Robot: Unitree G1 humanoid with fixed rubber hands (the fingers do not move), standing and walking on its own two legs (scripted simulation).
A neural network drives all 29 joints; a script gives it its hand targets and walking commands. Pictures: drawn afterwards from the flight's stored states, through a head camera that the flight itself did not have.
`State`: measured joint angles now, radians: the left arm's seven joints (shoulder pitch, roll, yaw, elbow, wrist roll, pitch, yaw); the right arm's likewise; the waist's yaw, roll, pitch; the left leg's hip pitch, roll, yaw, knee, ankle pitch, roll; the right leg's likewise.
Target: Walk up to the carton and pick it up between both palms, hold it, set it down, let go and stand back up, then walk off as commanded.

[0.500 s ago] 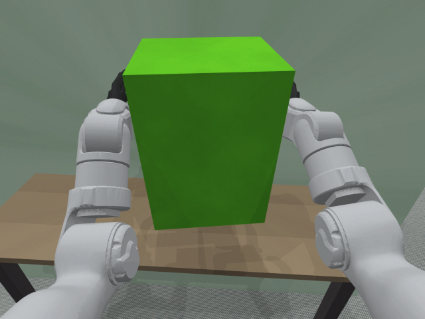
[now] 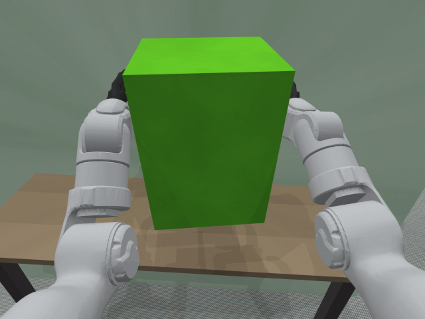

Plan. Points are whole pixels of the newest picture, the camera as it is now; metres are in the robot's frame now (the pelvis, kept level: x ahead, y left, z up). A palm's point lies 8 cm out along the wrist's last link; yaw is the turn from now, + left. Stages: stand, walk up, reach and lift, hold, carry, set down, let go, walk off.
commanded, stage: hold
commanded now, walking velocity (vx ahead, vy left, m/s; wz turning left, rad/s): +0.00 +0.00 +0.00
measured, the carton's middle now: (206, 135) +0.36 +0.02 +0.26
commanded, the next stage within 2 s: set down in 0.20 s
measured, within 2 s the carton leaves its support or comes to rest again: neither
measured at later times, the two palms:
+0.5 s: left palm (107, 98) +0.37 +0.18 +0.32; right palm (279, 104) +0.39 -0.11 +0.31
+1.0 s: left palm (117, 122) +0.39 +0.18 +0.27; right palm (270, 131) +0.41 -0.11 +0.24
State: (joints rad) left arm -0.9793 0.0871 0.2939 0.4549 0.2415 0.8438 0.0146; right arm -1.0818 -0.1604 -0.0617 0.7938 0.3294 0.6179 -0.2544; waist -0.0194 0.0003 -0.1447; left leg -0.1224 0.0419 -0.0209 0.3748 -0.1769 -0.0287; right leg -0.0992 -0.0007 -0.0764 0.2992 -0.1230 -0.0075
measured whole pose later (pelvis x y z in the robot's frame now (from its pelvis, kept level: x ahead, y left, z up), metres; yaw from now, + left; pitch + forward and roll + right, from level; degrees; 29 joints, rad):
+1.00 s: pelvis +0.01 +0.00 +0.00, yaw +0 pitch -7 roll -1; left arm -0.92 0.02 0.39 0.42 0.33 0.64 -0.02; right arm -0.94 -0.05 -0.14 0.83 0.14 0.27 -0.18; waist -0.02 -0.03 -0.02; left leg -0.04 0.04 -0.02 0.37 -0.20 -0.03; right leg -0.01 0.00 -0.08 0.27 -0.14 0.00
